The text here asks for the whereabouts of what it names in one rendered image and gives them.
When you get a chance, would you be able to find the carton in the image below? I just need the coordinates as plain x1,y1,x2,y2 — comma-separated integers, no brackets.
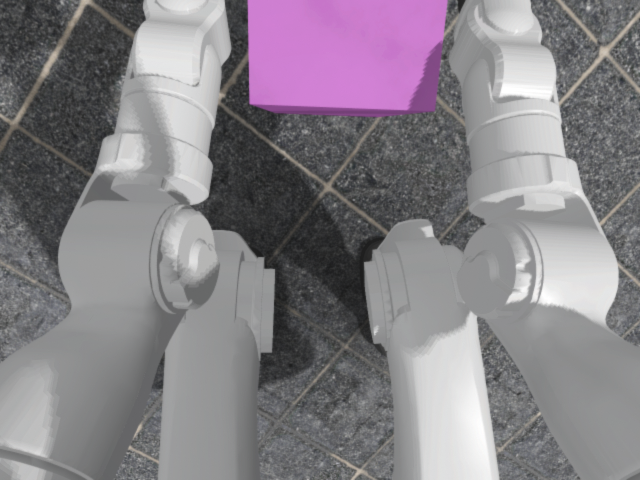
248,0,448,117

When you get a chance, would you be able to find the robot right upper arm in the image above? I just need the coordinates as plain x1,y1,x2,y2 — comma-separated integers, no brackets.
456,218,640,480

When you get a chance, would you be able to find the left robot foot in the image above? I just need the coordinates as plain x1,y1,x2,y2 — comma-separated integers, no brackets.
249,246,267,269

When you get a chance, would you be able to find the left robot forearm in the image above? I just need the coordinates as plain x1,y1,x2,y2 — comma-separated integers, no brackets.
58,0,231,283

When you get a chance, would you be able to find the right robot forearm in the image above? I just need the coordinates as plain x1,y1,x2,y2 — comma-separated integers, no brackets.
449,0,609,243

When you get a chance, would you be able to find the robot left upper arm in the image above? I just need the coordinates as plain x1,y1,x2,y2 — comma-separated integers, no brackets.
0,200,220,480

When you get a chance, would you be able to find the robot left shin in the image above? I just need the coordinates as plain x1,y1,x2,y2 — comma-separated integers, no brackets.
182,230,258,320

